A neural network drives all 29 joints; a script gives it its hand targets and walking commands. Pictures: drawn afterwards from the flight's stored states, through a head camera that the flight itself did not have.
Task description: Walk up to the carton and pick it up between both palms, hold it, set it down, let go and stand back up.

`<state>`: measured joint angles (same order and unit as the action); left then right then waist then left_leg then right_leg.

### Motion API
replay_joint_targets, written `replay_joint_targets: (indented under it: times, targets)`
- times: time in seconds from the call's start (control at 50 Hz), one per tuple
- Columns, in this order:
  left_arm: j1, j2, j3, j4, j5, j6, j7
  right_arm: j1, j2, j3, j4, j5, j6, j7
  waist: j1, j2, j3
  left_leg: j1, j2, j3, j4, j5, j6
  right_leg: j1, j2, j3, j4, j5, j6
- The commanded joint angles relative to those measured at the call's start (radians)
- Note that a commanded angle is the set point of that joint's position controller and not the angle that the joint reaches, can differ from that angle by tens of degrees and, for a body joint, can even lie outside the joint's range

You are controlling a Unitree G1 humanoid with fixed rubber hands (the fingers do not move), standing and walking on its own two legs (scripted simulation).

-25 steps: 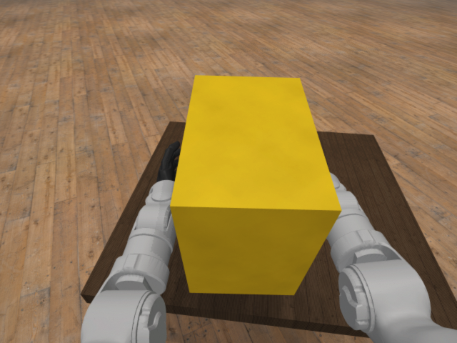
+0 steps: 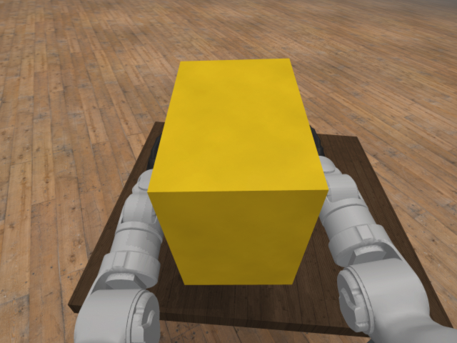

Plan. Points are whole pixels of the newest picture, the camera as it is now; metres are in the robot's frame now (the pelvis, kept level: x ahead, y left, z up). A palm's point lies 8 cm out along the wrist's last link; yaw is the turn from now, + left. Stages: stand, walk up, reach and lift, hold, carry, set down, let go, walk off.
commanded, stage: reach and lift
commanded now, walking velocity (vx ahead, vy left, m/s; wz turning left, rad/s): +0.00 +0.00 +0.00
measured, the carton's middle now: (236, 173) +0.38 +0.00 +0.16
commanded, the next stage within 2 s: hold in 0.44 s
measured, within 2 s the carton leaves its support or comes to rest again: neither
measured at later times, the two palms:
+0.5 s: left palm (156, 167) +0.39 +0.13 +0.16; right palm (313, 165) +0.40 -0.14 +0.16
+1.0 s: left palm (151, 162) +0.38 +0.14 +0.18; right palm (315, 161) +0.39 -0.14 +0.18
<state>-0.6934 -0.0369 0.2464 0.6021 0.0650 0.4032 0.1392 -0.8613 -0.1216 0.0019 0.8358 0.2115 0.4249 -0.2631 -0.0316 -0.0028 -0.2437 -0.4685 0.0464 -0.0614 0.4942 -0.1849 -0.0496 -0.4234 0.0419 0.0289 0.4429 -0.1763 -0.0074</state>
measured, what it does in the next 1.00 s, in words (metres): stands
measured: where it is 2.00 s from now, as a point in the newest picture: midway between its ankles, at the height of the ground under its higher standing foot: outside the picture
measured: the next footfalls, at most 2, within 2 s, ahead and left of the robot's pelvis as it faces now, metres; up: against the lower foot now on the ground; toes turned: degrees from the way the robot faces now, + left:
none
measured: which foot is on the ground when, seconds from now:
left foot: down 0.00-1.00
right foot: down 0.00-1.00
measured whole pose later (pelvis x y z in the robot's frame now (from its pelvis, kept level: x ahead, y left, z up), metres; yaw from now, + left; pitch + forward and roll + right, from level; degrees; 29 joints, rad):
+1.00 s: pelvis +0.00 +0.00 +0.00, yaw +0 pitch +7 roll -1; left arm -0.68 -0.04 0.25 0.41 0.07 0.59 0.14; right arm -0.81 -0.12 0.01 0.70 0.31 0.50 -0.30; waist -0.04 0.00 -0.24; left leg -0.43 0.05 -0.06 0.49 -0.18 -0.05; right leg -0.38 0.04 0.03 0.44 -0.18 -0.01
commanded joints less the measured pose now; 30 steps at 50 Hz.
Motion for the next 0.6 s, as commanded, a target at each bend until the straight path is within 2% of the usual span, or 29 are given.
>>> replay_joint_targets:
  times: [0.0,0.02,0.04,0.08,0.14,0.16,0.2,0.22,0.24,0.26,0.28,0.34,0.36,0.38,0.42,0.5,0.52,0.54,0.56,0.58]
  targets:
    - [-0.886,-0.704,-0.484,-0.338,-0.090,-0.049,-0.147,-0.747,0.952,0.352,-0.471,0.138,-0.080,0.107,-0.002,0.066,-0.551,0.419,-0.110,-0.006,-0.072,0.246,0.013,0.389,0.020,-0.012,-0.098,0.319,0.071]
    - [-0.911,-0.705,-0.495,-0.391,-0.098,-0.051,-0.142,-0.744,0.950,0.360,-0.495,0.150,-0.082,0.109,0.000,0.075,-0.598,0.424,-0.112,-0.007,-0.068,0.265,0.008,0.389,0.028,-0.013,-0.094,0.319,0.067]
    - [-0.887,-0.707,-0.502,-0.373,-0.106,-0.054,-0.139,-0.746,0.962,0.373,-0.517,0.156,-0.083,0.108,0.001,0.050,-0.599,0.428,-0.112,-0.009,-0.059,0.277,0.011,0.399,0.025,-0.014,-0.092,0.338,0.071]
    - [-0.851,-0.708,-0.501,-0.362,-0.102,-0.040,-0.140,-0.728,0.943,0.383,-0.533,0.164,-0.082,0.107,0.006,0.060,-0.589,0.426,-0.116,-0.007,-0.062,0.288,0.006,0.404,0.031,-0.015,-0.097,0.341,0.073]
    - [-0.822,-0.697,-0.495,-0.350,-0.095,-0.027,-0.146,-0.735,0.935,0.396,-0.566,0.180,-0.082,0.098,0.011,0.037,-0.563,0.415,-0.119,-0.006,-0.061,0.267,0.014,0.397,0.024,-0.012,-0.100,0.350,0.081]
    - [-0.807,-0.685,-0.474,-0.316,-0.088,-0.019,-0.152,-0.708,0.928,0.385,-0.543,0.171,-0.071,0.092,0.006,0.032,-0.529,0.401,-0.120,-0.002,-0.069,0.241,0.016,0.400,0.019,-0.011,-0.104,0.334,0.080]
    - [-0.837,-0.693,-0.496,-0.358,-0.103,-0.017,-0.150,-0.723,0.928,0.390,-0.562,0.175,-0.071,0.090,0.001,0.022,-0.545,0.403,-0.118,-0.003,-0.066,0.245,0.013,0.401,0.020,-0.012,-0.103,0.334,0.081]
    - [-0.811,-0.692,-0.493,-0.329,-0.099,-0.008,-0.155,-0.732,0.917,0.386,-0.571,0.170,-0.071,0.089,0.001,0.025,-0.523,0.402,-0.120,-0.003,-0.069,0.231,0.015,0.387,0.018,-0.013,-0.105,0.323,0.081]
    - [-0.842,-0.698,-0.497,-0.368,-0.105,-0.007,-0.154,-0.722,0.920,0.380,-0.563,0.177,-0.069,0.089,-0.003,0.027,-0.525,0.405,-0.120,-0.003,-0.068,0.236,0.013,0.393,0.021,-0.017,-0.104,0.322,0.081]
    - [-0.846,-0.700,-0.501,-0.360,-0.108,0.000,-0.155,-0.735,0.911,0.372,-0.551,0.181,-0.062,0.086,-0.015,0.043,-0.530,0.412,-0.120,-0.003,-0.066,0.226,0.011,0.384,0.017,-0.014,-0.106,0.314,0.078]
    - [-0.840,-0.684,-0.477,-0.337,-0.094,0.004,-0.155,-0.726,0.906,0.370,-0.531,0.176,-0.058,0.086,0.001,0.036,-0.495,0.402,-0.119,0.000,-0.072,0.200,0.015,0.372,0.017,-0.015,-0.113,0.276,0.080]
    - [-0.873,-0.701,-0.509,-0.405,-0.114,0.002,-0.144,-0.742,0.923,0.394,-0.577,0.189,-0.061,0.087,-0.004,0.048,-0.562,0.422,-0.117,-0.005,-0.061,0.242,0.009,0.380,0.024,-0.018,-0.107,0.304,0.077]
    - [-0.870,-0.707,-0.523,-0.410,-0.125,0.002,-0.144,-0.747,0.920,0.397,-0.602,0.191,-0.062,0.084,-0.007,0.036,-0.571,0.422,-0.117,-0.007,-0.059,0.252,0.006,0.384,0.026,-0.019,-0.106,0.316,0.075]
    - [-0.850,-0.710,-0.517,-0.410,-0.117,0.010,-0.143,-0.743,0.918,0.401,-0.603,0.199,-0.059,0.084,-0.002,0.049,-0.558,0.421,-0.118,-0.008,-0.057,0.257,0.005,0.386,0.025,-0.017,-0.107,0.325,0.073]
    - [-0.856,-0.708,-0.535,-0.426,-0.134,0.014,-0.142,-0.765,0.931,0.421,-0.660,0.213,-0.054,0.080,-0.006,0.026,-0.590,0.422,-0.122,-0.008,-0.053,0.256,0.010,0.407,0.023,-0.011,-0.105,0.340,0.081]
    - [-0.793,-0.699,-0.509,-0.387,-0.101,0.053,-0.150,-0.742,0.879,0.397,-0.635,0.208,-0.040,0.072,-0.010,0.034,-0.521,0.422,-0.118,-0.008,-0.066,0.239,0.008,0.388,0.026,-0.013,-0.118,0.310,0.079]
    - [-0.788,-0.690,-0.498,-0.369,-0.095,0.058,-0.151,-0.742,0.876,0.392,-0.621,0.203,-0.033,0.070,-0.011,0.020,-0.500,0.411,-0.119,-0.009,-0.074,0.217,0.010,0.384,0.027,-0.018,-0.122,0.280,0.078]
    - [-0.824,-0.692,-0.494,-0.401,-0.087,0.053,-0.151,-0.726,0.867,0.373,-0.581,0.190,-0.030,0.072,-0.027,0.039,-0.490,0.423,-0.114,-0.008,-0.079,0.205,0.005,0.375,0.028,-0.021,-0.124,0.262,0.072]
    - [-0.807,-0.715,-0.519,-0.417,-0.096,0.059,-0.149,-0.744,0.876,0.386,-0.630,0.199,-0.036,0.073,-0.020,0.049,-0.507,0.427,-0.114,-0.011,-0.073,0.228,0.004,0.374,0.031,-0.022,-0.123,0.278,0.072]
    - [-0.825,-0.716,-0.523,-0.419,-0.103,0.064,-0.146,-0.745,0.868,0.379,-0.611,0.202,-0.032,0.073,-0.027,0.061,-0.491,0.431,-0.111,-0.014,-0.072,0.235,-0.001,0.356,0.032,-0.027,-0.124,0.268,0.067]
